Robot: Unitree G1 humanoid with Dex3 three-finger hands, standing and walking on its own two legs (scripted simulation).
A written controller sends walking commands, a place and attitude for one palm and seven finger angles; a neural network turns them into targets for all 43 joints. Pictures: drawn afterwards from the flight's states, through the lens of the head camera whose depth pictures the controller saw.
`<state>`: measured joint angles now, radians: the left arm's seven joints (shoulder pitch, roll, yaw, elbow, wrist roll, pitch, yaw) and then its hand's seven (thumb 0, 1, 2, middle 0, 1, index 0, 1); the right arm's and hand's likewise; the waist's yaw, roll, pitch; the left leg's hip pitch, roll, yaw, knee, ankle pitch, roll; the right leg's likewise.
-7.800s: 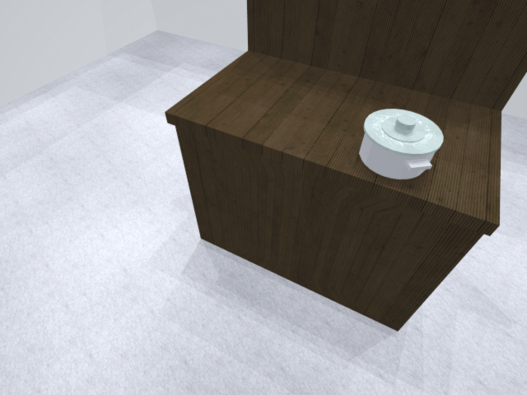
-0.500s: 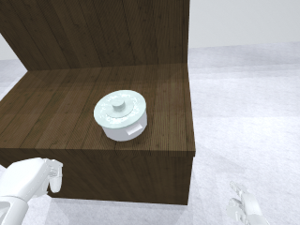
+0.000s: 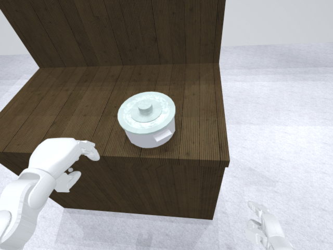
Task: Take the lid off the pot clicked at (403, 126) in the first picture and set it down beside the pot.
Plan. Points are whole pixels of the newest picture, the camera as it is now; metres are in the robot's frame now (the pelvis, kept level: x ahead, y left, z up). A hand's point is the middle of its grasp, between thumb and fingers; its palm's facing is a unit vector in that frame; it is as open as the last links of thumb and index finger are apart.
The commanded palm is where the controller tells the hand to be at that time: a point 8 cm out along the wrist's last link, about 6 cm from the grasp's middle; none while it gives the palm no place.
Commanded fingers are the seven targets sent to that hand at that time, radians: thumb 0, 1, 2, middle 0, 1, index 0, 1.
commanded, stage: reach forward and open the fingers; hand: left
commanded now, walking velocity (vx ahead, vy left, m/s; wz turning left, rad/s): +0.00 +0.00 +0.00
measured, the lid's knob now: (145, 105) +0.51 +0.13 +0.05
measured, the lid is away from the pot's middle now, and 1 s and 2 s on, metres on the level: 0.00 0.00 0.00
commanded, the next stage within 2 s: move the open hand above the knob in 0.34 s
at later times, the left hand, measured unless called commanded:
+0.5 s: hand (72, 150) +0.29 +0.25 +0.11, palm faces -0.19 -0.05 -0.98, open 10.0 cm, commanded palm +0.28 +0.25 +0.18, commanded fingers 0.00 -0.28 1.40 -0.84 -0.08 -0.84 -0.08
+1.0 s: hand (99, 132) +0.35 +0.21 +0.11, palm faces -0.24 -0.05 -0.97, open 10.0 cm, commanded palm +0.34 +0.21 +0.18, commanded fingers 0.00 -0.28 1.40 -0.84 -0.08 -0.84 -0.08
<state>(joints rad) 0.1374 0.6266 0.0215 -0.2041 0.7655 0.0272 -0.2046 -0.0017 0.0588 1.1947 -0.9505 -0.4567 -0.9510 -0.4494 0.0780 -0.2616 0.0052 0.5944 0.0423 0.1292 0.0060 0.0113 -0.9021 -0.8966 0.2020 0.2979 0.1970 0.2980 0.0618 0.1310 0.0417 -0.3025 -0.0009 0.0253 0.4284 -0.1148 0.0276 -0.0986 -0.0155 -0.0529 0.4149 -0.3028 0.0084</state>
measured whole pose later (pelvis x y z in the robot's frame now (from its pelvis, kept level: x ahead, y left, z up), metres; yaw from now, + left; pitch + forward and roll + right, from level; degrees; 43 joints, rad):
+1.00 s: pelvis +0.00 -0.01 +0.00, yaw +0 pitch +0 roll +0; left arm -0.34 0.58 -0.14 0.13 0.81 0.15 -0.33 0.00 -0.27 1.40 -0.85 -0.09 -0.85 -0.08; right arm 0.10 -0.29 0.01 0.61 0.07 0.14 0.02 0.01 -0.90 -0.90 0.20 0.30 0.20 0.30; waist 0.02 0.12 0.04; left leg -0.33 0.00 0.02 0.45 -0.12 0.02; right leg -0.14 -0.02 -0.06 0.47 -0.33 0.00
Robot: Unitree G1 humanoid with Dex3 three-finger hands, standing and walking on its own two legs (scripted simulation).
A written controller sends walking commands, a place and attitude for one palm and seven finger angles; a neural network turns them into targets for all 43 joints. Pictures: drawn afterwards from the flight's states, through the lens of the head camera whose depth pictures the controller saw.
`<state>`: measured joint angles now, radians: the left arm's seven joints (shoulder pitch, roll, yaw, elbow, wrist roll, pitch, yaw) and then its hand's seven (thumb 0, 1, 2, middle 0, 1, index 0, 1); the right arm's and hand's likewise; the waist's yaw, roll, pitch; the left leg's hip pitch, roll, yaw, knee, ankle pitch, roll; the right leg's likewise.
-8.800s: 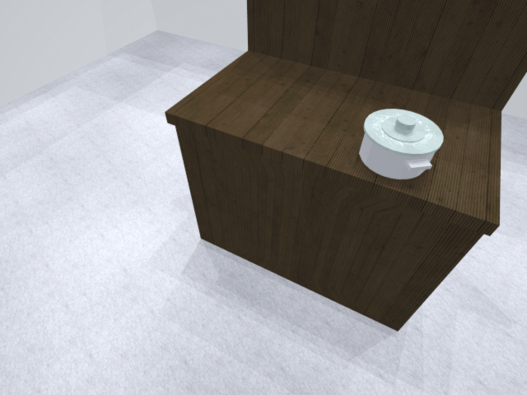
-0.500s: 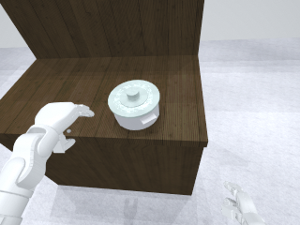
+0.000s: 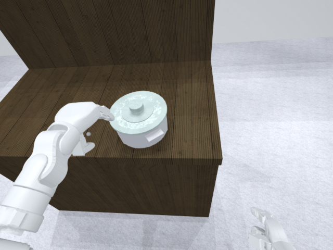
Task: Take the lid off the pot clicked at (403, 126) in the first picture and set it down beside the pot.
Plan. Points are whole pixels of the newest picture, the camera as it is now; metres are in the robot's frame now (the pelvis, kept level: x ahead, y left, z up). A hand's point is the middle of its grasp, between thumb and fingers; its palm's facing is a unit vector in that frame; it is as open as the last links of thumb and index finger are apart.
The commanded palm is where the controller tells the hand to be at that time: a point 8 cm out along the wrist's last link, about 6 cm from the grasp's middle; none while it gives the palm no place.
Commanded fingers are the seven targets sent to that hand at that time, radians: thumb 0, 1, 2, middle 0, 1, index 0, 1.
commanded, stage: move the open hand above the knob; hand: left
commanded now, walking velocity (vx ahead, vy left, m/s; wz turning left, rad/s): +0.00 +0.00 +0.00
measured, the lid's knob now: (136, 105) +0.50 +0.14 +0.05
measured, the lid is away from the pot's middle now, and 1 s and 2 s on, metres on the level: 0.00 0.00 0.00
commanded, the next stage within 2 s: lower the open fingers around the knob in 1.78 s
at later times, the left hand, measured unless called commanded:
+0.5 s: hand (107, 114) +0.41 +0.19 +0.11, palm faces -0.25 -0.06 -0.97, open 10.0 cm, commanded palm +0.40 +0.18 +0.18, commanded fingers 0.00 -0.28 1.40 -0.84 -0.08 -0.84 -0.08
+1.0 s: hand (124, 100) +0.46 +0.15 +0.11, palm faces -0.30 -0.04 -0.95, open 10.0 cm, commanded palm +0.47 +0.15 +0.18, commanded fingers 0.00 -0.28 1.40 -0.84 -0.08 -0.84 -0.08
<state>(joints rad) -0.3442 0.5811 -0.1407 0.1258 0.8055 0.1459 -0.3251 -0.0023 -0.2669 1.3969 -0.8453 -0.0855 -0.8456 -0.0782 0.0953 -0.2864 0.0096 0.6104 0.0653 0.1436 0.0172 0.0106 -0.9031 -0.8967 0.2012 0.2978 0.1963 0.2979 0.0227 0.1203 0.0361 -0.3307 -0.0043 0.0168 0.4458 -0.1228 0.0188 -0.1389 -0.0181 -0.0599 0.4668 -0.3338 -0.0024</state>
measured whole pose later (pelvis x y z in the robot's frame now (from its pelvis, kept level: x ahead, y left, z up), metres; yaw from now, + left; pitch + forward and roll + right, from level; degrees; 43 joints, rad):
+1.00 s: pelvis +0.02 +0.00 +0.00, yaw -1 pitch +6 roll +0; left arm -0.82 0.46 -0.28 0.63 0.85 0.23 -0.31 0.00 -0.27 1.40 -0.84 -0.09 -0.84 -0.08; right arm 0.14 -0.28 0.00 0.67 0.09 0.18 0.02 0.01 -0.90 -0.90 0.20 0.30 0.20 0.30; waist -0.04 0.09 -0.02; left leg -0.43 0.00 0.03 0.51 -0.17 0.02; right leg -0.24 -0.02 -0.04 0.52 -0.38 0.00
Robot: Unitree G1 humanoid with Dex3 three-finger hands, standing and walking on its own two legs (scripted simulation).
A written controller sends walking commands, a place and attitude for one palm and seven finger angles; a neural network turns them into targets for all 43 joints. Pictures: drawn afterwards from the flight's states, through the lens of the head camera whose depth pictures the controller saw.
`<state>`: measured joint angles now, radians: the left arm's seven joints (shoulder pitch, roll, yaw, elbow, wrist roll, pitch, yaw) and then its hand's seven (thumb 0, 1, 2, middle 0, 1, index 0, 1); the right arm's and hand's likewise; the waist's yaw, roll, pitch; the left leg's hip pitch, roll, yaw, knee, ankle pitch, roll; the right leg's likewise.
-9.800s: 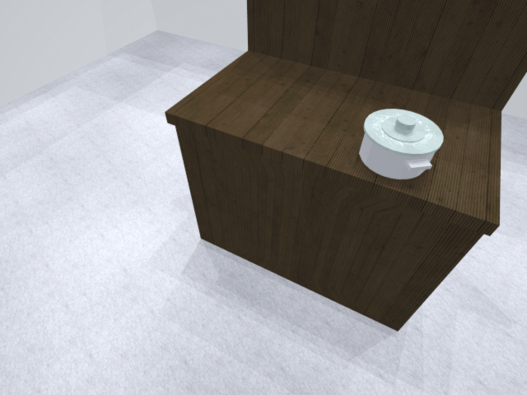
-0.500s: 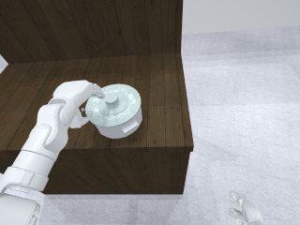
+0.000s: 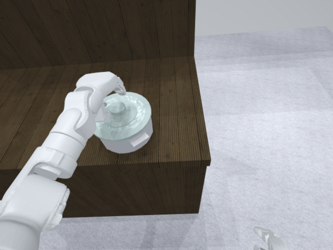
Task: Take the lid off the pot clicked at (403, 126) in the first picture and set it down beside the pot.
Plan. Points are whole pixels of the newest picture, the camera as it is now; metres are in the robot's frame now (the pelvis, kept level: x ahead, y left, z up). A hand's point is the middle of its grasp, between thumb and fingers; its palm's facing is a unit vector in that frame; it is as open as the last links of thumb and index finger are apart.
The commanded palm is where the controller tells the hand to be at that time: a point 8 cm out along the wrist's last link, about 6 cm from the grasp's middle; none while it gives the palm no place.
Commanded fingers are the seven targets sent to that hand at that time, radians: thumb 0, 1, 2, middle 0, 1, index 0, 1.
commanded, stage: move the open hand above the knob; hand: left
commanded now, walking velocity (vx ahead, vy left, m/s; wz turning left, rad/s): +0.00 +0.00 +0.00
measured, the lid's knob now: (117, 108) +0.48 +0.15 +0.05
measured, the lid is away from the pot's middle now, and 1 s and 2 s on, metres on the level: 0.00 0.00 0.00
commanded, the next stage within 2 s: lower the open fingers around the knob in 0.78 s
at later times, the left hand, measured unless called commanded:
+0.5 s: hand (111, 98) +0.46 +0.14 +0.12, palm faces -0.28 -0.05 -0.96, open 10.0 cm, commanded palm +0.44 +0.15 +0.19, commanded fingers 0.00 -0.28 1.40 -0.84 -0.08 -0.84 -0.08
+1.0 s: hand (111, 101) +0.45 +0.14 +0.11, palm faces -0.30 -0.04 -0.95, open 10.0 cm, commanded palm +0.44 +0.15 +0.18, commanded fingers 0.00 -0.28 1.40 -0.84 -0.08 -0.84 -0.08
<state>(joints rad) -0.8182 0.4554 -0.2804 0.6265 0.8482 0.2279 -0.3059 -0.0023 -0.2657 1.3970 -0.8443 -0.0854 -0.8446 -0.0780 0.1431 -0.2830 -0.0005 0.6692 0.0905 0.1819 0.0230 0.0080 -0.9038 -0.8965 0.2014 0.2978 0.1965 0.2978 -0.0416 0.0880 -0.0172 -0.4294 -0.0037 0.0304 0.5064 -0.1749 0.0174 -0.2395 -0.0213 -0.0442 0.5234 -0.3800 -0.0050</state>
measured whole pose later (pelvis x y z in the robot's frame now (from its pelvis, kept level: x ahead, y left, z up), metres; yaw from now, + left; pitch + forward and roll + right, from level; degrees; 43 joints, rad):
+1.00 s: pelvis +0.00 +0.00 +0.00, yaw -1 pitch +6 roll +1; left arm -0.89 0.41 -0.28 0.76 0.87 0.21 -0.28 0.00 -0.27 1.40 -0.84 -0.09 -0.84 -0.08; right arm 0.15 -0.28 0.00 0.68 0.09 0.19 0.02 0.01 -0.90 -0.90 0.20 0.30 0.20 0.30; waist -0.04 0.09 -0.04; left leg -0.43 0.00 0.04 0.50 -0.17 0.01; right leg -0.25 -0.01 -0.04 0.52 -0.38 -0.01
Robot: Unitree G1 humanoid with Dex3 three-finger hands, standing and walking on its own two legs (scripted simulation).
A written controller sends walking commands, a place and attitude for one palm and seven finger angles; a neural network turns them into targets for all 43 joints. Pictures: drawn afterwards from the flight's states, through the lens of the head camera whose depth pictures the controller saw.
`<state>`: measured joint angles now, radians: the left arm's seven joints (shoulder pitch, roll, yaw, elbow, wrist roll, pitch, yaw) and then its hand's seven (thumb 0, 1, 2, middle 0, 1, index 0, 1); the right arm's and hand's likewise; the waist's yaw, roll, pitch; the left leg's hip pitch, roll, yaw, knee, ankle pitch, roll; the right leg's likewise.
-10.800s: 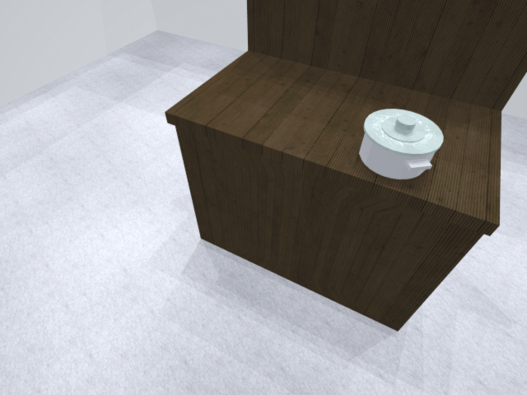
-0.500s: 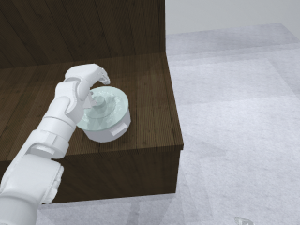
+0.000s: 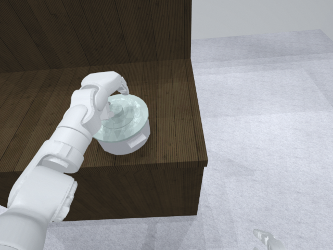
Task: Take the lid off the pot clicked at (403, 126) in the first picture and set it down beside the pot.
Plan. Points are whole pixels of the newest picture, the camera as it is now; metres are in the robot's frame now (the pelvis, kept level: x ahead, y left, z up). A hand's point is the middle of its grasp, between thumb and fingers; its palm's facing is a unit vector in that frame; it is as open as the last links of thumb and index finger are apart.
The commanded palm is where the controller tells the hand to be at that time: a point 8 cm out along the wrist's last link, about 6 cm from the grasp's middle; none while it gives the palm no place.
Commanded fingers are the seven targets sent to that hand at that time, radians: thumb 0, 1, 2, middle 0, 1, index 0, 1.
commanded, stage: lower the open fingers around the knob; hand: left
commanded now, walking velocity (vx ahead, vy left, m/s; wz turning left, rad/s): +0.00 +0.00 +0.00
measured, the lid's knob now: (115, 110) +0.48 +0.16 +0.05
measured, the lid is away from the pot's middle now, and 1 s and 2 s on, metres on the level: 0.00 0.00 0.00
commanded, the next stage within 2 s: close the fingers and squeeze the knob in 0.70 s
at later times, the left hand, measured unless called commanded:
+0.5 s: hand (108, 116) +0.44 +0.16 +0.08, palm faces -0.33 -0.06 -0.94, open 10.1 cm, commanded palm +0.43 +0.16 +0.14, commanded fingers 0.00 -0.28 1.40 -0.84 -0.08 -0.84 -0.08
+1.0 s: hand (107, 114) +0.45 +0.17 +0.07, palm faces -0.34 -0.06 -0.94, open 10.0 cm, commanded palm +0.43 +0.17 +0.14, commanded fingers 0.00 -0.05 1.09 -0.58 -0.75 -0.58 -0.75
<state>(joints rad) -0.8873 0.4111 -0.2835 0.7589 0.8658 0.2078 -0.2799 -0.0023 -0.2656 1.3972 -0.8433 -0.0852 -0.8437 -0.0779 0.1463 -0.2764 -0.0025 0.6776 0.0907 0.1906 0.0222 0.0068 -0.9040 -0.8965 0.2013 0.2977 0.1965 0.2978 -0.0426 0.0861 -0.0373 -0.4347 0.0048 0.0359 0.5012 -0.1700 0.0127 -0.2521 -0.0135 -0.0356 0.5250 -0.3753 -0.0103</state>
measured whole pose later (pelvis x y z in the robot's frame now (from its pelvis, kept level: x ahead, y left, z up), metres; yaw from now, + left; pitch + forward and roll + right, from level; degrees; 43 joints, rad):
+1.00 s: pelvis +0.00 +0.01 +0.00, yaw -1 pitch +7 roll +0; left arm -0.81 0.43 -0.24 0.82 0.88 0.14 -0.21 0.00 -0.16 1.21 -0.68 -0.45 -0.68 -0.44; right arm 0.22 -0.28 -0.02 0.69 0.09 0.19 0.01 0.01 -0.90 -0.90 0.20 0.30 0.20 0.30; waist -0.07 0.08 -0.05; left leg -0.47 0.02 0.05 0.53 -0.19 0.02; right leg -0.28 0.00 -0.01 0.53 -0.37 -0.01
